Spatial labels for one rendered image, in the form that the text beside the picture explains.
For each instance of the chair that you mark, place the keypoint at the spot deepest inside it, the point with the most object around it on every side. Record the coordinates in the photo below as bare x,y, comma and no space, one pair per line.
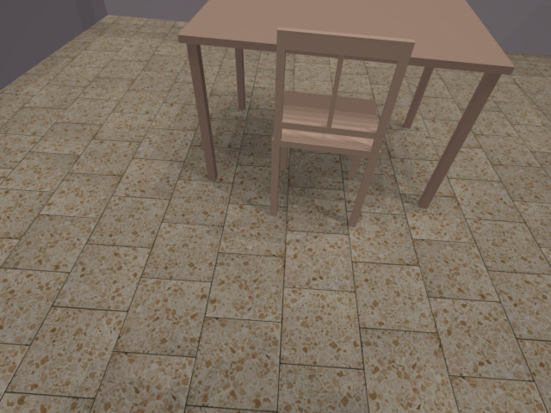
334,123

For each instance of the table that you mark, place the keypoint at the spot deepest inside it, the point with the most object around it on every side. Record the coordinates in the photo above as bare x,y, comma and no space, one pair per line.
447,33

